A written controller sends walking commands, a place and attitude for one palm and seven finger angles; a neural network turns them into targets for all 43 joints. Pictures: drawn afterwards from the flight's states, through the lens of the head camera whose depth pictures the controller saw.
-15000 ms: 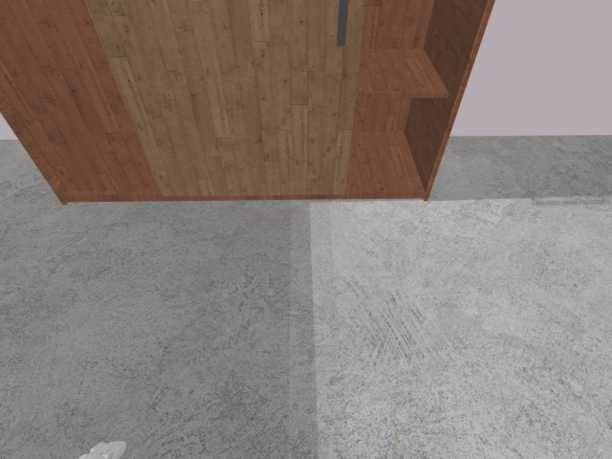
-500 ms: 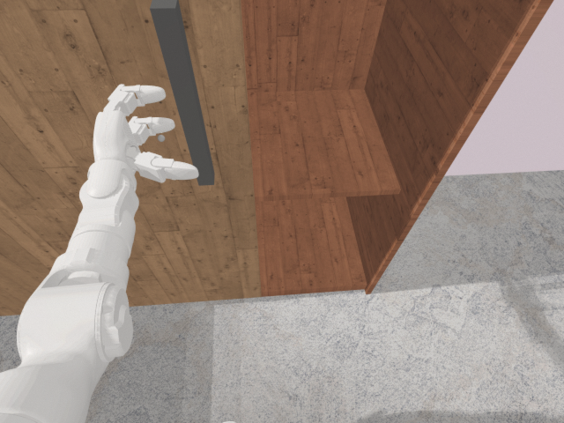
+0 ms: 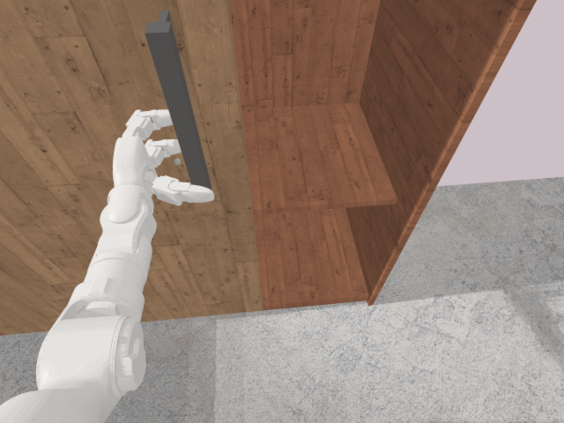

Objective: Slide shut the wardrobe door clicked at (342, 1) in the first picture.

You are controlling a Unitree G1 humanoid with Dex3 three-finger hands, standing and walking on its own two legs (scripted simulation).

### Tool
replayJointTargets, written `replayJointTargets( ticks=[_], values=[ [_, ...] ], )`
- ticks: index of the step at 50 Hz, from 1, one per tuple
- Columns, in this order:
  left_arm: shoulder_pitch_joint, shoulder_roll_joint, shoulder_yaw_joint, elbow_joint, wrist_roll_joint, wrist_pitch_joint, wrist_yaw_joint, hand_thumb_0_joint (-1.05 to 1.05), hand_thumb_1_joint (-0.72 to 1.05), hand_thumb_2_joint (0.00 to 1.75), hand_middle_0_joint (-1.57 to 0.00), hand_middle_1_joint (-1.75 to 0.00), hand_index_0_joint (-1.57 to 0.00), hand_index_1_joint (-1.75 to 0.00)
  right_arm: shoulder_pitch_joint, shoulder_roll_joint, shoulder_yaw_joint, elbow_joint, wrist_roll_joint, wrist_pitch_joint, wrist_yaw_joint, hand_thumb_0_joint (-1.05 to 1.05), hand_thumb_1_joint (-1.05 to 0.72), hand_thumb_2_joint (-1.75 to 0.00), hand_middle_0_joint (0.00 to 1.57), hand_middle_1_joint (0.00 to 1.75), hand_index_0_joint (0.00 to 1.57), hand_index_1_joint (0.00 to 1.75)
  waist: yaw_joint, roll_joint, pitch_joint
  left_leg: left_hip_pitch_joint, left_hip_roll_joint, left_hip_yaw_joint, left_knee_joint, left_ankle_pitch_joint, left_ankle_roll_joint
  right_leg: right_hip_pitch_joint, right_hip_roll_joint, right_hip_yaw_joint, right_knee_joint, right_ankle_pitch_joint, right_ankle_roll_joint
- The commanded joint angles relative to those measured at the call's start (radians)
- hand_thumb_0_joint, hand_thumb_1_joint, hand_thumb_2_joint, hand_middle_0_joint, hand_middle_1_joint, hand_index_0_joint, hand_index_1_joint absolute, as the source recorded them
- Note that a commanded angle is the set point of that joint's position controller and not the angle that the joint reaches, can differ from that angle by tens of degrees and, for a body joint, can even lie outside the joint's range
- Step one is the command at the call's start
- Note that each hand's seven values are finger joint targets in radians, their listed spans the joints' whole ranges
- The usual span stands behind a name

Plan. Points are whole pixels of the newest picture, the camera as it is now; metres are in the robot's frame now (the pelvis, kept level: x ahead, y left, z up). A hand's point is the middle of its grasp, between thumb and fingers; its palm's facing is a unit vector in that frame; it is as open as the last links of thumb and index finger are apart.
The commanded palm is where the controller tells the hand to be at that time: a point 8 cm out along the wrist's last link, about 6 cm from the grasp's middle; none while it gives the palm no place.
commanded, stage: slide the fingers in behind the handle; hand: left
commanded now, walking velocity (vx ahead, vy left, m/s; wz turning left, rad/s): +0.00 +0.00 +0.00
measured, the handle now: (187, 119) +0.52 +0.12 +0.15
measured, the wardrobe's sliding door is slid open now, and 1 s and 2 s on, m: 0.39 0.39 0.39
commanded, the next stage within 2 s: move the hooked fingers beside the handle in 0.34 s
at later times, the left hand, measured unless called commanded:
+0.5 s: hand (180, 164) +0.45 +0.13 +0.13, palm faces +0.08 -1.00 +0.01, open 14.2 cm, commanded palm +0.42 +0.17 +0.12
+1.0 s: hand (174, 161) +0.46 +0.14 +0.12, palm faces +0.07 -1.00 +0.00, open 14.0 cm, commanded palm +0.43 +0.19 +0.12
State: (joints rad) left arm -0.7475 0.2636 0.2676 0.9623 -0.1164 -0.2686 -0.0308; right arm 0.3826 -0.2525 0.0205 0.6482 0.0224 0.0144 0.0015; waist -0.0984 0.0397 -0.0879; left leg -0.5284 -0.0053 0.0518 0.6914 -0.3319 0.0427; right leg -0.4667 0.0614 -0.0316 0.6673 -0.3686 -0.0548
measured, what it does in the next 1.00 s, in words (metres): stands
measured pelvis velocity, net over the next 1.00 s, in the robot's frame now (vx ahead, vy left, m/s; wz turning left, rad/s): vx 0.00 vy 0.00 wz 0.00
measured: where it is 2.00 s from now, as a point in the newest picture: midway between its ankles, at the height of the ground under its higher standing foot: outside the picture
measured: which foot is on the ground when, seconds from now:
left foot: down 0.00-1.00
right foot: down 0.00-1.00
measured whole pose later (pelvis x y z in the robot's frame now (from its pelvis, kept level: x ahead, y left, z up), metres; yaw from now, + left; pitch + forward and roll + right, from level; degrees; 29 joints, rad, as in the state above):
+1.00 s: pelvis +0.00 +0.00 +0.00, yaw +0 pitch +10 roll -1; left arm -0.78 0.28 0.26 1.00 -0.13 -0.28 -0.04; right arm 0.39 -0.26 0.01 0.66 0.02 0.01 -0.01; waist -0.10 0.04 -0.08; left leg -0.53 -0.01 0.05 0.68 -0.32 0.04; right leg -0.47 0.06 -0.04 0.66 -0.36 -0.06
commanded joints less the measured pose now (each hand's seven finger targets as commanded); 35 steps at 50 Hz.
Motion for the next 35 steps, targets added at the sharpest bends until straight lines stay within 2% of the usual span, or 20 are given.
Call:
replayJointTargets(
  ticks=[1, 2, 4, 7, 9, 11, 12, 14, 15, 16, 17, 19, 23, 24, 25, 26, 29, 31, 32, 35],
  values=[
    [-0.475, 0.167, -0.016, -0.277, -0.014, -0.064, 0.009, 0.00, -0.50, 0.30, -0.30, -1.20, -0.30, -1.20, 0.042, -0.141, -0.059, -0.092, 0.007, -0.038, -0.009, 0.00, -0.90, -0.90, 0.20, 0.30, 0.20, 0.30, -0.009, -0.018, -0.334, 0.290, -0.003, -0.063, -0.034, 0.347, 0.008, 0.063, -0.011, 0.032, -0.084, 0.447, 0.037],
    [-0.485, 0.146, -0.032, -0.272, -0.017, -0.063, 0.009, 0.00, -0.50, 0.30, -0.30, -1.20, -0.30, -1.20, 0.044, -0.140, -0.059, -0.086, 0.007, -0.041, -0.008, 0.00, -0.90, -0.90, 0.20, 0.30, 0.20, 0.30, -0.016, -0.028, -0.330, 0.299, -0.002, -0.066, -0.035, 0.348, 0.008, 0.052, -0.010, 0.030, -0.087, 0.443, 0.038],
    [-0.460, 0.164, -0.016, -0.264, -0.017, -0.060, 0.013, 0.00, -0.50, 0.30, -0.30, -1.20, -0.30, -1.20, 0.043, -0.143, -0.060, -0.084, 0.007, -0.042, -0.008, 0.00, -0.90, -0.90, 0.20, 0.30, 0.20, 0.30, -0.004, -0.030, -0.328, 0.288, -0.003, -0.069, -0.040, 0.344, 0.005, 0.066, -0.012, 0.031, -0.087, 0.442, 0.036],
    [-0.476, 0.115, -0.060, -0.258, -0.017, -0.053, 0.013, 0.00, -0.50, 0.30, -0.30, -1.20, -0.30, -1.20, 0.033, -0.138, -0.057, -0.081, 0.009, -0.044, -0.007, 0.00, -0.90, -0.90, 0.20, 0.30, 0.20, 0.30, -0.014, -0.028, -0.309, 0.291, -0.007, -0.069, -0.040, 0.325, 0.006, 0.047, -0.015, 0.030, -0.094, 0.429, 0.037],
    [-0.490, 0.132, -0.047, -0.235, -0.014, -0.050, 0.022, 0.00, -0.50, 0.30, -0.30, -1.20, -0.30, -1.20, 0.030, -0.140, -0.057, -0.077, 0.008, -0.046, -0.008, 0.00, -0.90, -0.90, 0.20, 0.30, 0.20, 0.30, -0.015, -0.049, -0.291, 0.266, -0.010, -0.068, -0.045, 0.289, 0.008, 0.051, -0.017, 0.033, -0.101, 0.406, 0.039],
    [-0.505, 0.138, -0.044, -0.231, -0.011, -0.058, 0.025, 0.00, -0.50, 0.30, -0.30, -1.20, -0.30, -1.20, 0.029, -0.139, -0.057, -0.077, 0.007, -0.048, -0.010, 0.00, -0.90, -0.90, 0.20, 0.30, 0.20, 0.30, -0.014, -0.055, -0.307, 0.267, -0.013, -0.067, -0.045, 0.282, 0.011, 0.060, -0.019, 0.040, -0.100, 0.406, 0.040],
    [-0.502, 0.151, -0.032, -0.237, -0.009, -0.063, 0.025, 0.00, -0.50, 0.30, -0.30, -1.20, -0.30, -1.20, 0.027, -0.139, -0.057, -0.078, 0.006, -0.049, -0.010, 0.00, -0.90, -0.90, 0.20, 0.30, 0.20, 0.30, -0.007, -0.034, -0.320, 0.268, -0.014, -0.064, -0.044, 0.284, 0.010, 0.069, -0.021, 0.044, -0.099, 0.411, 0.039],
    [-0.492, 0.124, -0.054, -0.240, -0.012, -0.070, 0.019, 0.00, -0.50, 0.30, -0.30, -1.20, -0.30, -1.20, 0.022, -0.135, -0.056, -0.081, 0.008, -0.052, -0.010, 0.00, -0.90, -0.90, 0.20, 0.30, 0.20, 0.30, -0.008, -0.038, -0.327, 0.273, -0.015, -0.064, -0.041, 0.291, 0.010, 0.074, -0.021, 0.043, -0.098, 0.422, 0.039],
    [-0.509, 0.101, -0.075, -0.239, -0.016, -0.072, 0.014, 0.00, -0.50, 0.30, -0.30, -1.20, -0.30, -1.20, 0.025, -0.134, -0.055, -0.080, 0.007, -0.052, -0.009, 0.00, -0.90, -0.90, 0.20, 0.30, 0.20, 0.30, -0.017, -0.033, -0.323, 0.281, -0.015, -0.064, -0.040, 0.296, 0.011, 0.064, -0.020, 0.044, -0.098, 0.425, 0.039],
    [-0.505, 0.114, -0.061, -0.233, -0.019, -0.074, 0.013, 0.00, -0.50, 0.30, -0.30, -1.20, -0.30, -1.20, 0.023, -0.135, -0.056, -0.078, 0.008, -0.054, -0.008, 0.00, -0.90, -0.90, 0.20, 0.30, 0.20, 0.30, -0.010, -0.038, -0.320, 0.273, -0.015, -0.067, -0.041, 0.288, 0.009, 0.065, -0.020, 0.042, -0.098, 0.418, 0.039],
    [-0.524, 0.124, -0.058, -0.229, -0.019, -0.075, 0.013, 0.00, -0.50, 0.30, -0.30, -1.20, -0.30, -1.20, 0.021, -0.137, -0.056, -0.076, 0.008, -0.054, -0.010, 0.00, -0.90, -0.90, 0.20, 0.30, 0.20, 0.30, -0.018, -0.037, -0.312, 0.272, -0.015, -0.063, -0.041, 0.279, 0.011, 0.060, -0.020, 0.046, -0.102, 0.415, 0.041],
    [-0.517, 0.109, -0.065, -0.229, -0.023, -0.079, 0.009, 0.00, -0.50, 0.30, -0.30, -1.20, -0.30, -1.20, 0.020, -0.134, -0.056, -0.077, 0.009, -0.058, -0.009, 0.00, -0.90, -0.90, 0.20, 0.30, 0.20, 0.30, -0.014, -0.032, -0.319, 0.273, -0.017, -0.062, -0.039, 0.275, 0.010, 0.062, -0.020, 0.048, -0.104, 0.414, 0.041],
    [-0.568, 0.115, -0.074, -0.202, -0.021, -0.080, 0.008, 0.00, -0.50, 0.30, -0.30, -1.20, -0.30, -1.20, 0.027, -0.136, -0.055, -0.065, 0.010, -0.060, -0.012, 0.00, -0.90, -0.90, 0.20, 0.30, 0.20, 0.30, -0.032, -0.043, -0.296, 0.256, -0.015, -0.067, -0.044, 0.239, 0.012, 0.041, -0.021, 0.050, -0.111, 0.375, 0.044],
    [-0.564, 0.112, -0.072, -0.205, -0.019, -0.084, 0.008, 0.00, -0.50, 0.30, -0.30, -1.20, -0.30, -1.20, 0.032, -0.137, -0.057, -0.063, 0.008, -0.062, -0.011, 0.00, -0.90, -0.90, 0.20, 0.30, 0.20, 0.30, -0.027, -0.026, -0.318, 0.271, -0.015, -0.070, -0.044, 0.252, 0.009, 0.040, -0.020, 0.046, -0.105, 0.373, 0.041],
    [-0.536, 0.145, -0.041, -0.200, -0.017, -0.085, 0.012, 0.00, -0.50, 0.30, -0.30, -1.20, -0.30, -1.20, 0.036, -0.141, -0.059, -0.064, 0.006, -0.061, -0.011, 0.00, -0.90, -0.90, 0.20, 0.30, 0.20, 0.30, -0.010, -0.017, -0.333, 0.276, -0.016, -0.071, -0.039, 0.268, 0.009, 0.051, -0.020, 0.046, -0.099, 0.381, 0.036],
    [-0.529, 0.131, -0.052, -0.204, -0.017, -0.086, 0.011, 0.00, -0.50, 0.30, -0.30, -1.20, -0.30, -1.20, 0.033, -0.138, -0.056, -0.068, 0.006, -0.062, -0.009, 0.00, -0.90, -0.90, 0.20, 0.30, 0.20, 0.30, -0.013, -0.010, -0.339, 0.284, -0.015, -0.070, -0.043, 0.277, 0.008, 0.049, -0.019, 0.043, -0.097, 0.389, 0.037],
    [-0.532, 0.151, -0.038, -0.188, -0.017, -0.086, 0.009, 0.00, -0.50, 0.30, -0.30, -1.20, -0.30, -1.20, 0.038, -0.140, -0.056, -0.066, 0.006, -0.061, -0.010, 0.00, -0.90, -0.90, 0.20, 0.30, 0.20, 0.30, -0.015, -0.047, -0.319, 0.252, -0.014, -0.068, -0.044, 0.262, 0.010, 0.058, -0.018, 0.044, -0.101, 0.384, 0.041],
    [-0.515, 0.137, -0.045, -0.185, -0.016, -0.086, 0.007, 0.00, -0.50, 0.30, -0.30, -1.20, -0.30, -1.20, 0.037, -0.140, -0.055, -0.071, 0.006, -0.060, -0.009, 0.00, -0.90, -0.90, 0.20, 0.30, 0.20, 0.30, -0.011, -0.026, -0.318, 0.260, -0.014, -0.069, -0.046, 0.268, 0.009, 0.048, -0.017, 0.041, -0.097, 0.382, 0.038],
    [-0.541, 0.154, -0.034, -0.175, -0.016, -0.085, 0.010, 0.00, -0.50, 0.30, -0.30, -1.20, -0.30, -1.20, 0.044, -0.143, -0.055, -0.064, 0.006, -0.059, -0.011, 0.00, -0.90, -0.90, 0.20, 0.30, 0.20, 0.30, -0.021, -0.054, -0.312, 0.253, -0.012, -0.072, -0.045, 0.263, 0.010, 0.044, -0.016, 0.040, -0.098, 0.374, 0.040],
    [-0.532, 0.204, 0.007, -0.155, -0.016, -0.083, 0.009, 0.00, -0.50, 0.30, -0.30, -1.20, -0.30, -1.20, 0.051, -0.147, -0.053, -0.066, 0.004, -0.055, -0.014, 0.00, -0.90, -0.90, 0.20, 0.30, 0.20, 0.30, -0.010, -0.060, -0.303, 0.217, -0.016, -0.063, -0.050, 0.238, 0.013, 0.071, -0.019, 0.050, -0.104, 0.368, 0.042]
  ],
)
